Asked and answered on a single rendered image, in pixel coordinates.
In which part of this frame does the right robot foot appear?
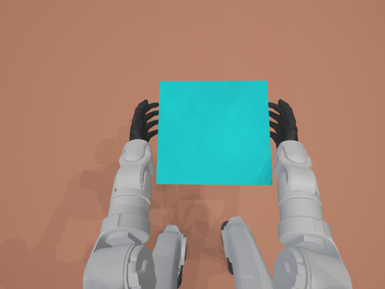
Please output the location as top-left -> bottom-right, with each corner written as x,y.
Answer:
221,221 -> 233,275

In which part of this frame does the robot right forearm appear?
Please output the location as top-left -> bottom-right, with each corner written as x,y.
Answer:
273,140 -> 353,289

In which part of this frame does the carton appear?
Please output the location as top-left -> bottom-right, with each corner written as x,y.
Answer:
156,81 -> 273,185

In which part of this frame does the robot left forearm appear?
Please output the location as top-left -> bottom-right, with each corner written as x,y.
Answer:
83,139 -> 155,289

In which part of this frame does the left robot thigh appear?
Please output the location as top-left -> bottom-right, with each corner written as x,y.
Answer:
152,231 -> 187,289

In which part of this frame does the right robot upper arm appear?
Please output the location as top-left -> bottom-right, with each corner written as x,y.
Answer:
272,246 -> 352,289

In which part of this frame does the right robot hand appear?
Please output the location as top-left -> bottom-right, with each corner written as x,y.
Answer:
268,99 -> 298,148

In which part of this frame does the left robot upper arm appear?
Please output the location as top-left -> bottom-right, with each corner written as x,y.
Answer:
84,243 -> 156,289

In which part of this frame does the left robot hand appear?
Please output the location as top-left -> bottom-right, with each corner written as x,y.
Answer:
129,99 -> 159,142

